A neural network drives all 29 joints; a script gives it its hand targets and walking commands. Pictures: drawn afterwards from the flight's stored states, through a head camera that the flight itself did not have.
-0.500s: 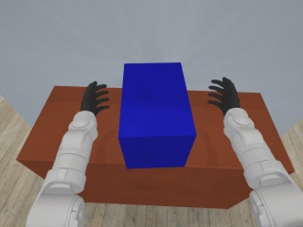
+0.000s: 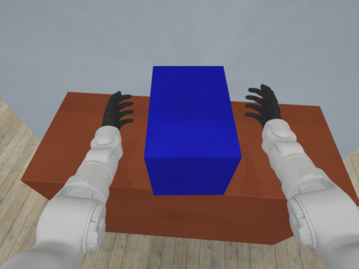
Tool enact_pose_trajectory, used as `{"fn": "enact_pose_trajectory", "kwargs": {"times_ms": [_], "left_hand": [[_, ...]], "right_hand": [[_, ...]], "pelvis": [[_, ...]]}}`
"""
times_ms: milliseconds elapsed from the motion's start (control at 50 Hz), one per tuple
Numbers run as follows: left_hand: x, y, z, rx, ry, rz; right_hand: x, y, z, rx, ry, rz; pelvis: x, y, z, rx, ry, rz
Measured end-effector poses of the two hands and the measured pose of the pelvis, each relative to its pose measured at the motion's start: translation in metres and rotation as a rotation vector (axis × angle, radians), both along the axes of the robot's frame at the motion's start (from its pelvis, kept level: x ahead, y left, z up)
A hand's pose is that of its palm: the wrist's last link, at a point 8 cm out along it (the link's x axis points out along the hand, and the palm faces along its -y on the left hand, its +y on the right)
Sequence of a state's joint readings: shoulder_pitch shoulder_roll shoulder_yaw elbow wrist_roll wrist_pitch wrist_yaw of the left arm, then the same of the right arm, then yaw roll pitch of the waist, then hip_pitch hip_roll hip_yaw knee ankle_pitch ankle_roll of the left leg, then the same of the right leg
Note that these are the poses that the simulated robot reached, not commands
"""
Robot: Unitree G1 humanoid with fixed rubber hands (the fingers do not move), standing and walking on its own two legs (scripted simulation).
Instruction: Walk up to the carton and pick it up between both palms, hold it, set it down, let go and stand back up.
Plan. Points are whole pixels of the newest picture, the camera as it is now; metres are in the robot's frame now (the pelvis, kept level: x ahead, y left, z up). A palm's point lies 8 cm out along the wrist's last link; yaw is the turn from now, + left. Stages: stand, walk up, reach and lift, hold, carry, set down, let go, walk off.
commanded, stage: reach and lift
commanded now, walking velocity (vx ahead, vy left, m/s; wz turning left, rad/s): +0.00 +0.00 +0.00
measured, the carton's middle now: (188, 130) +0.47 +0.02 -0.01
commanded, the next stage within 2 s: none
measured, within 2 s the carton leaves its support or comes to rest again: neither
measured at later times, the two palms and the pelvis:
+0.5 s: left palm (125, 152) +0.41 +0.18 -0.04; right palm (256, 149) +0.44 -0.17 -0.03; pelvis -0.03 +0.00 -0.05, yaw -1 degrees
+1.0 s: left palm (136, 153) +0.41 +0.15 -0.04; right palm (242, 151) +0.43 -0.13 -0.03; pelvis -0.03 +0.01 -0.05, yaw +0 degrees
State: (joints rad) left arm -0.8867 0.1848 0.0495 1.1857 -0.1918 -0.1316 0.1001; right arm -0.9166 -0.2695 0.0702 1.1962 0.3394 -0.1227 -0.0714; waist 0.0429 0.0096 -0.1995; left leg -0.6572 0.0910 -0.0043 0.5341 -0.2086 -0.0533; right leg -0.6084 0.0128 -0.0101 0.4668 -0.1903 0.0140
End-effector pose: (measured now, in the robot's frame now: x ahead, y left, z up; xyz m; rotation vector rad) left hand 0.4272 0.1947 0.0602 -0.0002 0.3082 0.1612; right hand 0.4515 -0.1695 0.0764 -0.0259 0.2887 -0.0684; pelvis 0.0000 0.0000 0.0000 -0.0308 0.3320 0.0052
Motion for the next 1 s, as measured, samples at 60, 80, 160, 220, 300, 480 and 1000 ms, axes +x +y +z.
{"fn": "enact_pose_trajectory", "kwargs": {"times_ms": [60, 80, 160, 220, 300, 480, 1000], "left_hand": [[-0.006, 0.001, -0.019, 0.003, 0.014, 0.008], [-0.008, 0.002, -0.025, 0.004, 0.018, 0.011], [-0.015, 0.004, -0.049, 0.007, 0.033, 0.021], [-0.019, 0.004, -0.065, 0.009, 0.035, 0.026], [-0.019, 0.003, -0.081, 0.008, 0.021, 0.029], [-0.013, -0.012, -0.097, -0.007, -0.018, 0.002], [-0.016, -0.042, -0.1, -0.024, -0.028, 0.006]], "right_hand": [[-0.005, 0.002, -0.019, 0.003, 0.016, 0.004], [-0.007, 0.002, -0.026, 0.004, 0.021, 0.004], [-0.014, 0.001, -0.053, 0.005, 0.037, -0.001], [-0.018, -0.002, -0.07, 0.005, 0.042, -0.007], [-0.02, -0.005, -0.088, 0.01, 0.03, -0.016], [-0.016, -0.001, -0.108, 0.018, -0.007, 0.004], [-0.024, 0.04, -0.11, 0.012, -0.005, -0.02]], "pelvis": [[-0.002, 0.001, -0.005, -0.002, 0.035, 0.0], [-0.003, 0.001, -0.006, -0.002, 0.047, 0.0], [-0.008, 0.002, -0.014, -0.005, 0.096, -0.001], [-0.013, 0.003, -0.021, -0.006, 0.134, -0.002], [-0.019, 0.003, -0.032, -0.007, 0.185, -0.005], [-0.03, 0.005, -0.051, -0.005, 0.253, -0.011], [-0.026, 0.006, -0.049, -0.01, 0.187, 0.004]]}}
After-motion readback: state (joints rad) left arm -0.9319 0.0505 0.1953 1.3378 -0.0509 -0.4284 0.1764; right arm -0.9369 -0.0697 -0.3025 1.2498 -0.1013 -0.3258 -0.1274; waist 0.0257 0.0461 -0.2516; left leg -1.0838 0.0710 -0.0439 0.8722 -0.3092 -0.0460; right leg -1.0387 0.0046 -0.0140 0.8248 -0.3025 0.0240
